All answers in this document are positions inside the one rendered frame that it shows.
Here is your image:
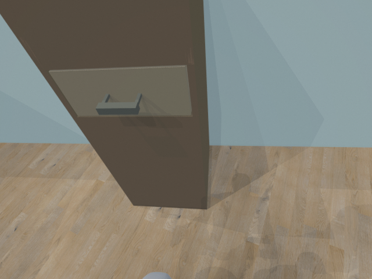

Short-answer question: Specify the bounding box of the cabinet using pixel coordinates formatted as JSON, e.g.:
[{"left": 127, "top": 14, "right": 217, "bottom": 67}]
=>
[{"left": 0, "top": 0, "right": 209, "bottom": 209}]

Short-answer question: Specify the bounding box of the drawer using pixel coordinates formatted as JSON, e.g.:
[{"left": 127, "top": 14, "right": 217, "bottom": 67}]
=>
[{"left": 49, "top": 65, "right": 192, "bottom": 116}]

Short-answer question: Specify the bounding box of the handle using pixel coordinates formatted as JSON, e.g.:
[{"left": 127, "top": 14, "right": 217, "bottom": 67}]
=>
[{"left": 96, "top": 93, "right": 142, "bottom": 115}]

